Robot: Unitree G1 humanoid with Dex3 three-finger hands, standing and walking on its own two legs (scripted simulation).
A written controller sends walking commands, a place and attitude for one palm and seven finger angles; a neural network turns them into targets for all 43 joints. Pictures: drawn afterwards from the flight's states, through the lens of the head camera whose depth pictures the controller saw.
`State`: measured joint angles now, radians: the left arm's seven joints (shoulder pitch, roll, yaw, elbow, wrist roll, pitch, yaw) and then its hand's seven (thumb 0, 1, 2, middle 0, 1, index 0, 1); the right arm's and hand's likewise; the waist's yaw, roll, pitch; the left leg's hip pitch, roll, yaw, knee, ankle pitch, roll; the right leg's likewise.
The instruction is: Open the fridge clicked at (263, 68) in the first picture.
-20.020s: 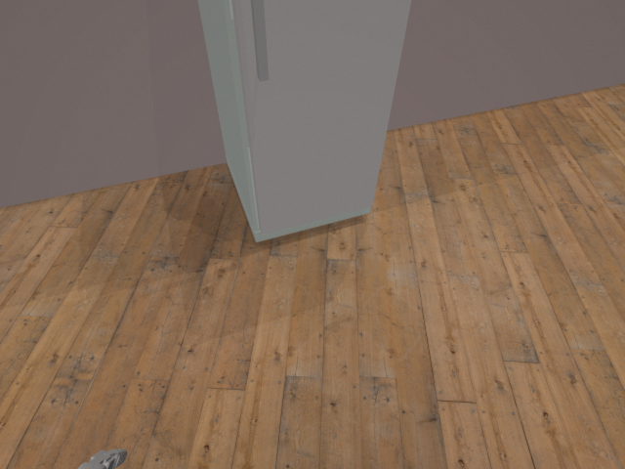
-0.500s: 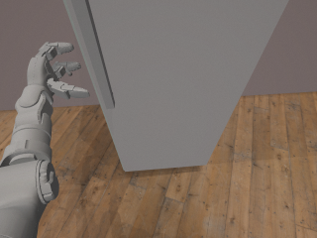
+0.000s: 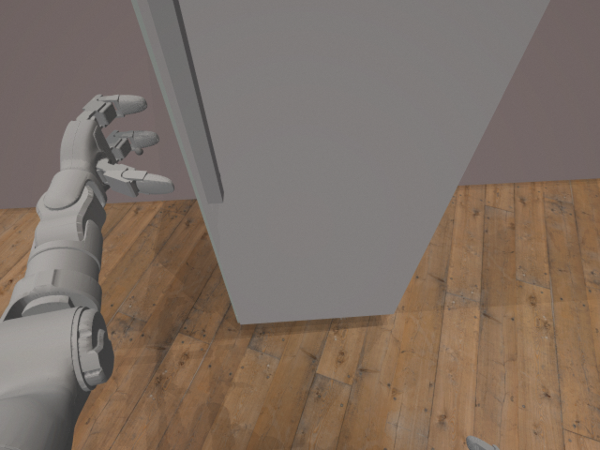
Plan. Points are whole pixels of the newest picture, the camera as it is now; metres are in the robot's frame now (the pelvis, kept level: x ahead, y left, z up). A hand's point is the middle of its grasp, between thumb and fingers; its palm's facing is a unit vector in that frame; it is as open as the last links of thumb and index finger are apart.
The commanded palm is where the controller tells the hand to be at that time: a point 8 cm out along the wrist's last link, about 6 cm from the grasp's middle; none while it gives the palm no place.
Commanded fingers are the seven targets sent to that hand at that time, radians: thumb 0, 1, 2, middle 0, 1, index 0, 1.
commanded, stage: move the hooked fingers beside the handle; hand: left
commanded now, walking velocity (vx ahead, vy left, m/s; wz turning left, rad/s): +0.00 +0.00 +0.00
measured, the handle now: (183, 57) +0.54 +0.14 +0.24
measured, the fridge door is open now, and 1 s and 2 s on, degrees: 0 0 0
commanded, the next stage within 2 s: feel for the door with the fingertips in 0.26 s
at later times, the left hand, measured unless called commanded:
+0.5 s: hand (156, 141) +0.47 +0.19 +0.16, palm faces +0.04 -1.00 +0.00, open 14.0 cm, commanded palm +0.44 +0.23 +0.16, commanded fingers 0.00 -0.50 0.30 -0.30 -1.20 -0.30 -1.20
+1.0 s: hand (177, 135) +0.48 +0.16 +0.17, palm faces +0.08 -1.00 -0.01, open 14.0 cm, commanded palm +0.45 +0.21 +0.16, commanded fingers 0.00 -0.50 0.30 -0.30 -1.20 -0.30 -1.20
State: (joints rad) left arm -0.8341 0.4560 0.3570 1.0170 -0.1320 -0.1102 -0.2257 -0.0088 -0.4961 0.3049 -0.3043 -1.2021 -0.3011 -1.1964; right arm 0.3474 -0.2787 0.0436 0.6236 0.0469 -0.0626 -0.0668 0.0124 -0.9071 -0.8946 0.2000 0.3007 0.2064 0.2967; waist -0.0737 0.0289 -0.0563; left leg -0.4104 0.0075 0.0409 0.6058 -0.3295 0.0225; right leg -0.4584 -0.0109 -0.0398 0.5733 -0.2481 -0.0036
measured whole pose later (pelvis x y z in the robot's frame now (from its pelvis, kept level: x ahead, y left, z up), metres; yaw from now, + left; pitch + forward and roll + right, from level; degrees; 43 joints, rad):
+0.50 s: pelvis +0.00 +0.00 +0.00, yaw +0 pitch +8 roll -1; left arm -0.87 0.42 0.33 1.00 -0.13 -0.17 -0.20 -0.01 -0.50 0.30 -0.30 -1.20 -0.30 -1.20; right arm 0.38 -0.28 0.03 0.66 0.04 -0.08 -0.06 0.01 -0.91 -0.89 0.20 0.30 0.21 0.30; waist -0.08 0.03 -0.05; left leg -0.43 0.01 0.04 0.62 -0.34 0.02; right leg -0.48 -0.01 -0.04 0.58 -0.25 0.00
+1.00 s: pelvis +0.00 -0.01 +0.00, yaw +0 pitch +7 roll +0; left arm -0.91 0.36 0.31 1.02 -0.11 -0.14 -0.11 -0.01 -0.50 0.30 -0.30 -1.20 -0.30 -1.20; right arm 0.33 -0.26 0.04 0.66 0.04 -0.07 -0.06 0.01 -0.91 -0.89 0.20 0.30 0.21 0.30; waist -0.07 0.03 -0.04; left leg -0.40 0.01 0.03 0.60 -0.32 0.01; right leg -0.45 -0.01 -0.05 0.58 -0.25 -0.01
